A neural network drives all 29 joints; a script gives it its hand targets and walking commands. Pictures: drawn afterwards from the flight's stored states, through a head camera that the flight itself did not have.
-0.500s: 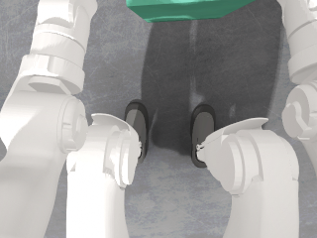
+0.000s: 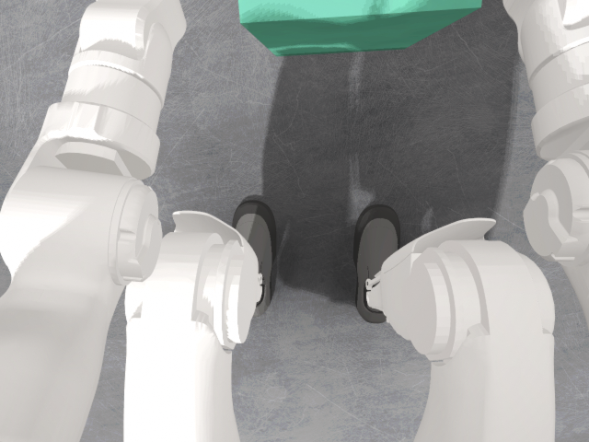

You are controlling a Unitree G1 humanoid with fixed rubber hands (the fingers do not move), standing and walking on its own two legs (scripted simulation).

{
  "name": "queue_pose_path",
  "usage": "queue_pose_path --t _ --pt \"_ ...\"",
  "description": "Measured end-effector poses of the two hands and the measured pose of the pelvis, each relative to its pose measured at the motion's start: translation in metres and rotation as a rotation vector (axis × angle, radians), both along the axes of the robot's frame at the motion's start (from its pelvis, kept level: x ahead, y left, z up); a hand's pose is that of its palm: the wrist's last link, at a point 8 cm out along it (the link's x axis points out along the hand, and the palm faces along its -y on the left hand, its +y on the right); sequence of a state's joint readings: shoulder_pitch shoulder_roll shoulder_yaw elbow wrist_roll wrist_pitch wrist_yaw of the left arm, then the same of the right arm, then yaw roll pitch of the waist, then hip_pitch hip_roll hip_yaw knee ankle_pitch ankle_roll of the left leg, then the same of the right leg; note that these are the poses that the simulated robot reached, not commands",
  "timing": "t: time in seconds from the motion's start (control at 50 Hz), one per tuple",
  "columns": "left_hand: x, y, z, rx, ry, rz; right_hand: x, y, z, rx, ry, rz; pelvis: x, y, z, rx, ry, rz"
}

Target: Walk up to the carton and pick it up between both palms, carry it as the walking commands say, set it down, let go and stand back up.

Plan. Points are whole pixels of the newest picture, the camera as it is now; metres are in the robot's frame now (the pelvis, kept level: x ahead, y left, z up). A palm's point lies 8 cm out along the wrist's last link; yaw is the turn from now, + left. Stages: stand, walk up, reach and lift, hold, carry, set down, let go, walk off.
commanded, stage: reach and lift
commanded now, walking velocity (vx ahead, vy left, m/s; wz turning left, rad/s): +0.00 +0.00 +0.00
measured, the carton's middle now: out of the picture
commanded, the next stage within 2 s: none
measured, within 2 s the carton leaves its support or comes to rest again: leaves its support in 1.16 s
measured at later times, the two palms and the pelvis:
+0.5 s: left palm out of the picture +0.56 +0.12 -0.18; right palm out of the picture +0.56 -0.15 -0.20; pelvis +0.00 +0.00 +0.00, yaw +0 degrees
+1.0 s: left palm out of the picture +0.56 +0.13 -0.19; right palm out of the picture +0.57 -0.15 -0.20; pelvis +0.00 +0.00 -0.01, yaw +0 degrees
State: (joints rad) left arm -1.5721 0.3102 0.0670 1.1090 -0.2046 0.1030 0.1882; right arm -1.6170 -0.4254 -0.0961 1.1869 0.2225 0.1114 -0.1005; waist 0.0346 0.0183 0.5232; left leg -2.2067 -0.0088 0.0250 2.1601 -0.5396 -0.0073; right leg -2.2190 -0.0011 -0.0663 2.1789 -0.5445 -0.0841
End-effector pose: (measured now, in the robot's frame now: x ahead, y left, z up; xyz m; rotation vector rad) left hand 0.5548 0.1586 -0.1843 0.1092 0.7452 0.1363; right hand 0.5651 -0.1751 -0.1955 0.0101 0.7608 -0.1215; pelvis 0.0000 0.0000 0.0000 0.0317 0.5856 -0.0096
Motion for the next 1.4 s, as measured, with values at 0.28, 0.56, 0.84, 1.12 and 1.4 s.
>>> queue_pose_path --t 0.28,0.56,0.84,1.12,1.4 --pt "0.003 -0.024 -0.001 -0.031 -0.001 -0.051 -0.001 0.02 -0.005 0.015 0.002 0.058 0.002 0.0 0.001 0.001 0.005 -0.001" --pt "0.004 -0.036 0.0 -0.1 0.008 0.002 -0.001 0.021 -0.005 0.011 -0.001 0.071 0.002 -0.001 0.001 0.001 0.004 -0.002" --pt "0.006 -0.034 -0.003 -0.17 0.021 0.034 0.004 0.021 -0.004 0.005 0.01 0.14 0.002 0.001 -0.011 -0.001 -0.012 -0.003" --pt "0.011 -0.034 0.003 -0.145 0.025 0.039 0.005 0.022 -0.001 0.004 0.033 0.142 0.002 0.001 -0.011 -0.003 -0.02 -0.002" --pt "0.021 -0.043 0.048 -0.17 -0.041 0.104 0.012 0.02 0.039 -0.07 0.022 0.141 0.0 0.0 -0.005 -0.002 -0.077 -0.007"
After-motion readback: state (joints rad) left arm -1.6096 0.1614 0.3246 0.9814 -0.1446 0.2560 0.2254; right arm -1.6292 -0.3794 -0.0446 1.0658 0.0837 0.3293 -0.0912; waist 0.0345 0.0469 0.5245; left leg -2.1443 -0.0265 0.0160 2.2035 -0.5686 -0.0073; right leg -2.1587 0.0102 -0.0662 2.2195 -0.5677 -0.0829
